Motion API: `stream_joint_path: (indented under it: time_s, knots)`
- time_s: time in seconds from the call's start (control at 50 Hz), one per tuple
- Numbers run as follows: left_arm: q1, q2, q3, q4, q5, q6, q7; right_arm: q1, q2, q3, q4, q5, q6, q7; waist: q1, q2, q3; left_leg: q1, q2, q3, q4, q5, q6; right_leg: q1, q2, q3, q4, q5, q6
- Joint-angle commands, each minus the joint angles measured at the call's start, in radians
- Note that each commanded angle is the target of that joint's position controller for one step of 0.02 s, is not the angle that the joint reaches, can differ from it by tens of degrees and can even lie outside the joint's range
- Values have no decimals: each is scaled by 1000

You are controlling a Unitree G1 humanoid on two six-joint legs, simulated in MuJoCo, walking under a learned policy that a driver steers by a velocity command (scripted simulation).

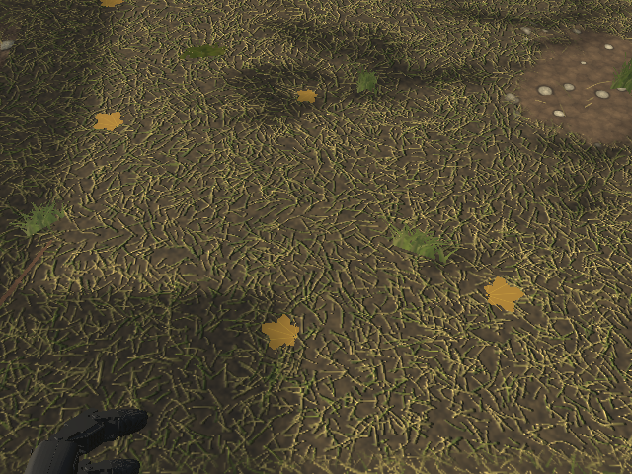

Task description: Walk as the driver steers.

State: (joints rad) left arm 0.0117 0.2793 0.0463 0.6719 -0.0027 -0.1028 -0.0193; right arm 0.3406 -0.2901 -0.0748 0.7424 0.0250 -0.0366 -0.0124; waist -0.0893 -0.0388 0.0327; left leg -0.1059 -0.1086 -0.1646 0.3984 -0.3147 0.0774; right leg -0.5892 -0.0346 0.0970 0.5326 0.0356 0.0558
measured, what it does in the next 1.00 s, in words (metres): walks ahead: right foot, then left foot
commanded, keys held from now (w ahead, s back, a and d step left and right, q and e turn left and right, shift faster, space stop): w+q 0.24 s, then w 0.76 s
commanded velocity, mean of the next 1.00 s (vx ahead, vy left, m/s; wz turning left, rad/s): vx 0.50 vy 0.00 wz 0.28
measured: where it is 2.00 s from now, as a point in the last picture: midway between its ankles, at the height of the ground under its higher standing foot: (213, 237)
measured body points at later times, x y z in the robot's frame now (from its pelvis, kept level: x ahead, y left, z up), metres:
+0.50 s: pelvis +0.27 +0.00 +0.00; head +0.31 +0.02 +0.44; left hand +0.20 +0.28 -0.13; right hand +0.55 -0.16 -0.08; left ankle +0.39 +0.18 -0.71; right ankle +0.19 -0.14 -0.74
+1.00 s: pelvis +0.53 +0.09 +0.00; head +0.56 +0.10 +0.45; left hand +0.68 +0.37 -0.09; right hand +0.62 -0.18 -0.12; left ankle +0.40 +0.17 -0.74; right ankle +0.75 +0.00 -0.70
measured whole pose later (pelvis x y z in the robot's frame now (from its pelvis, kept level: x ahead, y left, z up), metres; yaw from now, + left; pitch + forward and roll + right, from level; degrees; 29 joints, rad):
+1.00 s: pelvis +0.53 +0.09 +0.00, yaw +15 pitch +2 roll +2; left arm 0.04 0.27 0.02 0.77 -0.01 -0.07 -0.04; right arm 0.37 -0.29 -0.06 0.81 0.01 -0.07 0.00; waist -0.08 -0.05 0.02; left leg 0.01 -0.06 0.04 0.24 -0.28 0.04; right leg -0.62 -0.09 0.02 0.57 0.05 0.01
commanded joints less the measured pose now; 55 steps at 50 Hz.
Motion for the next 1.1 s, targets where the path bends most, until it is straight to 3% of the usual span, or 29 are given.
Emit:
stream_joint_path:
  time_s: [0.02,0.06,0.08,0.1,0.12,0.14,0.16,0.18,0.2,0.24,0.3,0.4,0.48,0.52,0.56,0.58,0.6,0.62,0.64,0.66,0.68,0.7,0.78,0.88,0.96,1.02,1.06,1.08,1.1]
  knots:
    - [-64,118,38,-81,-8,-29,-10,21,-159,-44,-48,1,-1,-10,29,152,-28,-25,247,-239,-20,219,120,125,36,-16,-48,-59,-29]
    - [68,146,58,-48,-5,-39,-3,-7,-135,-37,-61,-2,3,-8,105,169,-77,-38,209,-239,94,305,84,308,39,-42,-104,-86,-75]
    - [198,187,73,-33,13,-44,4,-18,-84,-18,-79,-11,0,-3,169,122,-195,-121,157,-183,307,275,48,541,-71,48,-75,-103,-133]
    - [329,270,92,-17,32,-38,11,86,-18,2,-103,-7,-7,-6,159,-101,-352,-412,21,-48,649,-51,-27,903,-301,401,-98,-214,-262]
    - [365,250,91,14,9,-26,0,141,-62,4,-114,18,-14,-6,143,-299,-381,-644,38,-14,851,-294,-51,978,-414,739,-203,-486,-344]
    - [308,155,67,-6,-1,-19,3,66,-153,-18,-98,23,-9,-7,168,-150,-234,-708,99,-29,929,-206,-61,862,-371,628,-238,-603,-301]
    - [259,119,55,-12,3,-9,9,-24,-173,-25,-114,9,-3,-6,171,-72,-134,-699,133,13,927,-123,-66,733,-324,459,-243,-516,-258]
    - [219,101,46,-7,10,-3,10,-67,-158,-26,-128,-4,0,-4,151,-34,-68,-669,160,24,887,-68,-68,614,-279,345,-265,-390,-242]
    - [195,82,38,0,15,-3,12,-81,-142,-29,-135,-6,3,2,129,-46,-33,-635,188,23,840,-32,-67,540,-244,258,-288,-298,-231]
    - [188,80,39,16,12,-10,13,-63,-94,-22,-140,5,14,11,106,-76,-20,-583,212,48,789,-4,-69,472,-216,145,-334,-207,-229]
    - [219,120,50,56,8,-20,9,-106,-50,-5,-160,-6,15,11,106,-36,-10,-602,213,52,659,56,-82,464,-224,64,-376,-82,-267]
    - [241,161,55,98,-12,-6,8,-243,-26,18,-179,-11,-12,38,143,-13,11,-523,194,127,331,289,-75,481,-182,-90,-389,14,-244]
    - [324,198,61,149,-29,15,8,-346,-41,19,-218,-4,-21,53,167,-28,35,-495,172,164,201,253,-46,580,-230,-90,-361,59,-229]
    - [327,217,64,165,-36,28,11,-326,-69,7,-221,-9,-22,55,132,-50,14,-424,141,189,152,183,-13,631,-244,-103,-287,238,-211]
    - [320,205,54,175,-37,37,18,-99,-137,-33,-152,-17,-18,45,2,-42,-127,-65,80,236,87,232,39,563,-184,-180,-12,476,-162]
    - [317,159,31,154,-11,33,21,75,-206,-57,-116,-21,-10,31,-70,31,-252,237,220,68,130,269,91,354,-142,-205,268,230,-120]
    - [417,33,-10,118,7,14,12,97,-304,-67,-109,-27,-9,25,14,300,-369,514,482,-440,29,117,258,-29,41,-172,631,-528,-56]
    - [362,131,11,135,-17,-6,5,112,-216,-46,-115,-18,-14,28,-38,222,-421,510,500,-571,-61,13,279,-132,25,-14,763,-626,-61]
    - [277,172,25,101,-44,-16,1,53,-176,-30,-110,-19,-21,30,-29,195,-259,400,459,-409,-74,63,236,-212,-24,-25,781,-553,-72]
    - [233,159,21,94,-37,-19,4,-4,-147,-21,-109,-17,-25,31,1,138,-176,268,408,-282,-86,150,204,-194,-67,-43,729,-464,-76]
    - [218,152,23,96,-18,-17,8,-57,-120,-13,-110,-23,-28,34,34,112,-119,149,373,-203,-114,235,186,-152,-92,-47,666,-405,-70]
    - [237,145,25,103,-12,-6,7,-88,-94,-6,-114,-32,-33,36,69,120,-99,66,347,-153,-147,298,178,-87,-112,-37,631,-361,-66]
    - [229,87,12,102,-2,31,9,-99,-116,-15,-84,-24,-57,31,111,100,-49,-59,335,-46,-246,363,197,-53,-119,-45,499,-260,-28]
    - [57,59,-5,62,-2,22,-4,-43,-147,-22,-36,-19,-52,15,57,89,12,-67,284,78,-274,328,145,-31,-82,-71,167,31,-23]
    - [-50,70,-7,27,-11,14,-22,33,-169,-29,16,-8,-43,13,19,91,37,25,324,75,-244,293,129,-23,-52,-76,39,57,-46]
    - [-59,93,0,13,-9,8,-35,47,-180,-35,44,-3,-27,6,35,103,31,130,366,58,-178,372,105,-17,-37,-75,-14,-45,-87]
    - [37,124,16,37,-6,5,-34,25,-189,-36,49,-4,-15,1,97,122,-29,156,346,82,-53,612,76,135,8,-122,-45,-103,-122]
    - [181,166,40,82,-4,5,-26,25,-168,-27,49,-9,-9,-2,162,108,-122,113,293,123,120,710,48,339,29,-142,-46,-90,-151]
    - [355,238,62,115,4,8,-16,42,-121,-4,26,-30,-8,-7,219,8,-274,-70,233,171,422,484,9,635,-132,38,-6,-42,-213]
